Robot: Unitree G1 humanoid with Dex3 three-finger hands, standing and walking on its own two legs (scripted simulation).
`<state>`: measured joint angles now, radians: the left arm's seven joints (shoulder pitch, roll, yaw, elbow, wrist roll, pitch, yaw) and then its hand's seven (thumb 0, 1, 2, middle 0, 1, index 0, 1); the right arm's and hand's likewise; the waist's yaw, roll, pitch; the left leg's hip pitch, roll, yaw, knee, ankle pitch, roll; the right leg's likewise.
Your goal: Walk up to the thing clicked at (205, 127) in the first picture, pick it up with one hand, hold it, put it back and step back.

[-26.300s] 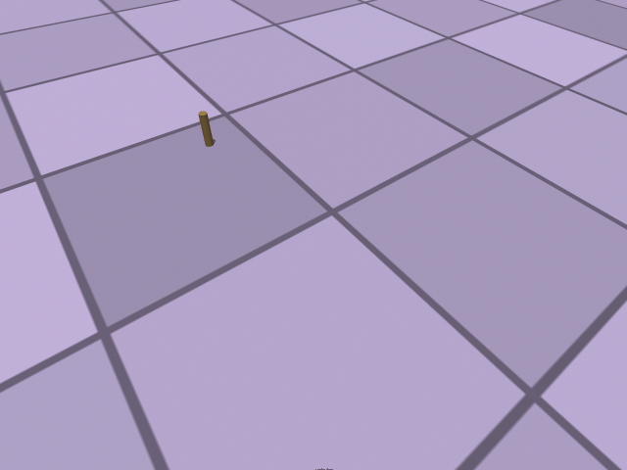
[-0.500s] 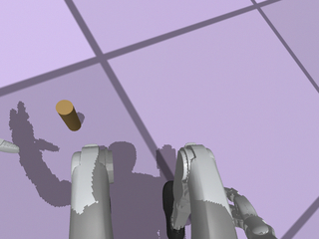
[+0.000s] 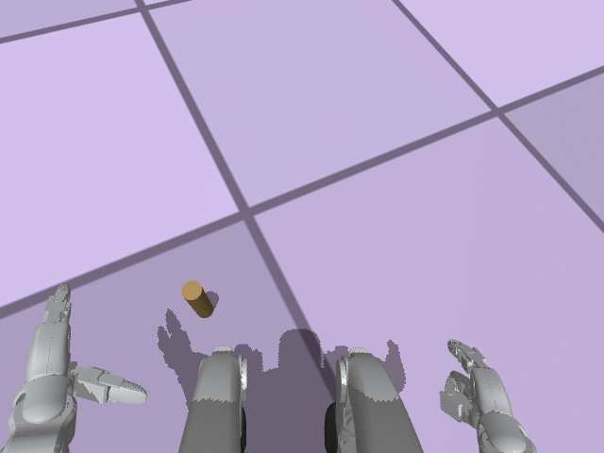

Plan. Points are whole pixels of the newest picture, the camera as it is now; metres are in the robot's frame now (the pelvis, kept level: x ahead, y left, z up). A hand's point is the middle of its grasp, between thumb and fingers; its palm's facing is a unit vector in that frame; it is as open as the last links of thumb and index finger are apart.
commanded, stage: home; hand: left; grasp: from the side
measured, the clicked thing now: (199, 301) +0.43 +0.22 -0.48
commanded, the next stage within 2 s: none
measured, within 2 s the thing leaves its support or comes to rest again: neither
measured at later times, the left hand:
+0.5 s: hand (79, 367) +0.22 +0.21 +0.09, palm faces +0.14 -0.94 -0.30, open 17.6 cm
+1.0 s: hand (88, 383) +0.21 +0.19 +0.09, palm faces +0.14 -0.95 -0.28, open 17.7 cm
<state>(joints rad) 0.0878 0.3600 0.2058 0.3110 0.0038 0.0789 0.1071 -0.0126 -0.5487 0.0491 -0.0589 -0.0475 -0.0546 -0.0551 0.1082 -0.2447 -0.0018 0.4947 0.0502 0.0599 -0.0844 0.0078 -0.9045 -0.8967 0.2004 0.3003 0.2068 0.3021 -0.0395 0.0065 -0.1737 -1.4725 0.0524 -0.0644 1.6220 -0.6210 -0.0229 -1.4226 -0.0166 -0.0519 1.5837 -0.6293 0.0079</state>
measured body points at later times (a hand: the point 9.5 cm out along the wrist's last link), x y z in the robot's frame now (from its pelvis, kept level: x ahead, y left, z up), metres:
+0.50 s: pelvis +0.06 +0.02 +0.14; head +0.07 +0.03 +0.59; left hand +0.21 +0.25 +0.11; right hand +0.22 -0.22 +0.07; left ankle +0.06 +0.13 -0.54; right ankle +0.05 -0.13 -0.54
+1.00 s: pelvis +0.05 +0.01 +0.15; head +0.07 +0.01 +0.60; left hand +0.20 +0.24 +0.11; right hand +0.22 -0.23 +0.08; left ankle +0.06 +0.13 -0.54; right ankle +0.05 -0.13 -0.54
